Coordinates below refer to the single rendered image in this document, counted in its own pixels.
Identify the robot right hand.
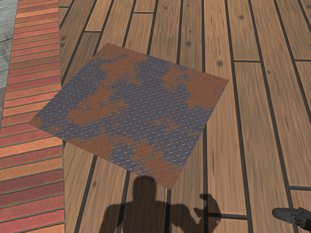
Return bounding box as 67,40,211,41
272,207,311,233

